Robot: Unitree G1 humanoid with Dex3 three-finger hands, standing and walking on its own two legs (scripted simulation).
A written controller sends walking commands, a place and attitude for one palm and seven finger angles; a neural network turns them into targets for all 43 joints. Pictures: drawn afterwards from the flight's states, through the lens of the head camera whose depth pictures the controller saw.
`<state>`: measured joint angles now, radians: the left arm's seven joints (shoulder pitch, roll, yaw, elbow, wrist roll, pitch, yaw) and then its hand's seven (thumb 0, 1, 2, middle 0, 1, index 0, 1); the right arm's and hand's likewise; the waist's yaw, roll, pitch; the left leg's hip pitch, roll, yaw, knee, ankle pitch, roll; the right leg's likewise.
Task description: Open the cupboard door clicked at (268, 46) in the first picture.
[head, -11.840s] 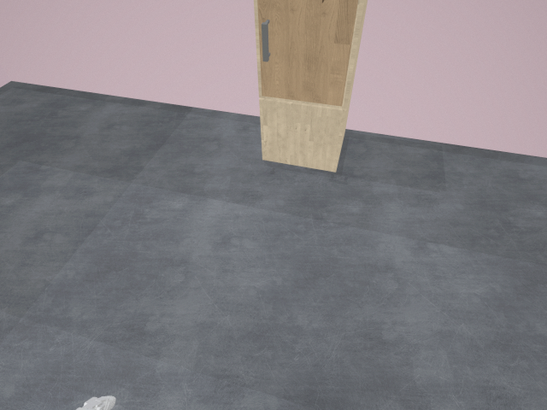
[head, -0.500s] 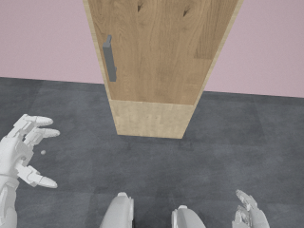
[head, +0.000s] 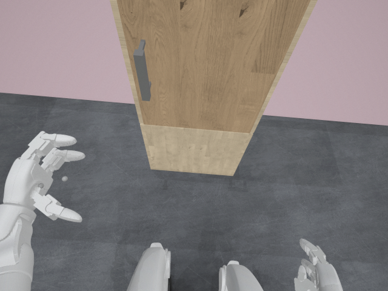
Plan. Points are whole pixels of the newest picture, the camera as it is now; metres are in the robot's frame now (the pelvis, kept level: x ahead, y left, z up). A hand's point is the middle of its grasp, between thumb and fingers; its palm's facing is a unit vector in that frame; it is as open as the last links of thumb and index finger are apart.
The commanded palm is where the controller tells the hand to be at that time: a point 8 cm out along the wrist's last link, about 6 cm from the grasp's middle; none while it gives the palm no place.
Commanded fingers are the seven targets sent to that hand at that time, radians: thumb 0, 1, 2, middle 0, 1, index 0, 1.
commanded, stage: move the hooked fingers beside the handle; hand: left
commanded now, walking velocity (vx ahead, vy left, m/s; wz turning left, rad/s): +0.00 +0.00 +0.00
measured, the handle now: (144, 72) +0.61 +0.17 +0.04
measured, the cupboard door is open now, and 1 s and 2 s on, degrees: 0 0 0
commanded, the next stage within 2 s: none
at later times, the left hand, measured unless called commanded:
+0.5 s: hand (87, 138) +0.40 +0.25 +0.04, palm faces -0.02 -1.00 -0.03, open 14.0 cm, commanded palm +0.39 +0.29 +0.04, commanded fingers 0.00 -0.50 0.30 -0.30 -1.20 -0.30 -1.20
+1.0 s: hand (106, 105) +0.49 +0.24 +0.04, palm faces -0.01 -1.00 -0.02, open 14.0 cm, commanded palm +0.48 +0.27 +0.04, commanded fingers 0.00 -0.50 0.30 -0.30 -1.20 -0.30 -1.20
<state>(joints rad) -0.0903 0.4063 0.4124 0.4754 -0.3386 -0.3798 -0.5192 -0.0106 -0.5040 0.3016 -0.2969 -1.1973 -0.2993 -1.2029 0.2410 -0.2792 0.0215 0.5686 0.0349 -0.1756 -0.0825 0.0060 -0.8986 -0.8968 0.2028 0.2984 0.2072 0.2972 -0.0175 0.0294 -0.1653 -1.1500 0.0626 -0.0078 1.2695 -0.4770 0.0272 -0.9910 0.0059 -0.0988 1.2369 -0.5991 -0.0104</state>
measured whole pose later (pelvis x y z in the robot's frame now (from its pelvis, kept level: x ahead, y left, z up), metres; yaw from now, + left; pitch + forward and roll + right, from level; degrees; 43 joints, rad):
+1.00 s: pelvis +0.00 +0.00 -0.02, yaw -3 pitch +27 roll -5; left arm -0.81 0.60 0.49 1.12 -0.13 -0.42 -0.40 -0.01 -0.50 0.30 -0.30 -1.20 -0.30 -1.20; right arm 0.32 -0.28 0.04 0.63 0.00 0.02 -0.04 0.00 -0.90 -0.90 0.20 0.30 0.21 0.30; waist -0.14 0.03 -0.15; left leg -1.32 0.09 0.01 1.34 -0.49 0.03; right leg -1.18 0.03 -0.07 1.30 -0.60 -0.01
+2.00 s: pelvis +0.01 +0.01 -0.02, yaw -4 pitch +31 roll -7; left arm -1.03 0.70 0.49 1.22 -0.04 -0.34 -0.33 -0.01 -0.50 0.30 -0.30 -1.20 -0.30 -1.20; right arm 0.35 -0.28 0.07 0.60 -0.03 0.08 -0.01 0.00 -0.90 -0.90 0.20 0.30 0.21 0.30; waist -0.22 0.05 -0.14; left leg -1.40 0.10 -0.01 1.36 -0.50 0.04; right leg -1.24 0.05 -0.09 1.29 -0.59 0.00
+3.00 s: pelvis +0.00 +0.00 -0.03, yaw -4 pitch +31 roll -6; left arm -1.04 0.61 0.45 1.20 -0.03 -0.38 -0.23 -0.01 -0.50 0.30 -0.30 -1.20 -0.30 -1.20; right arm 0.36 -0.26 0.06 0.64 -0.04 0.07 0.01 0.00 -0.90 -0.90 0.20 0.30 0.21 0.30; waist -0.21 0.06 -0.14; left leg -1.43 0.10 -0.01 1.38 -0.50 0.03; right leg -1.27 0.05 -0.09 1.33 -0.60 -0.01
